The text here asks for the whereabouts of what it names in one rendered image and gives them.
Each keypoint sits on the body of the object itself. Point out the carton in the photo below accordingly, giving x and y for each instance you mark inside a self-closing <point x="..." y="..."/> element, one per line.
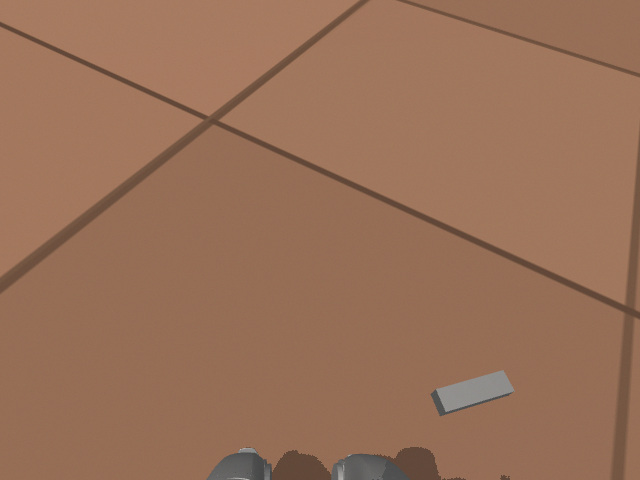
<point x="471" y="392"/>

